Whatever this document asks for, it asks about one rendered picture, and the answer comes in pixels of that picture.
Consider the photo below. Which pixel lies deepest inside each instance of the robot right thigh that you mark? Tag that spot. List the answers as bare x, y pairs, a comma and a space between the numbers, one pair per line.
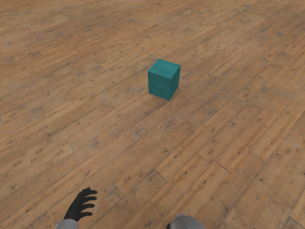
186, 222

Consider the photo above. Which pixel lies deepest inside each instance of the robot left hand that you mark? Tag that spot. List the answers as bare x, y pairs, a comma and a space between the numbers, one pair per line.
74, 211

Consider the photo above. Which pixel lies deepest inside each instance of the robot right shin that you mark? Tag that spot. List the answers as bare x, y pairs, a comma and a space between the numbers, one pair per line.
179, 215

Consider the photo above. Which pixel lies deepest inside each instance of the robot left forearm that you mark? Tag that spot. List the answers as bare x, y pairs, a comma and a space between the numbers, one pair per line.
67, 224

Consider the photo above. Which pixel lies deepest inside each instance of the carton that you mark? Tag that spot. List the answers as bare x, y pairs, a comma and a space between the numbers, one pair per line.
163, 78

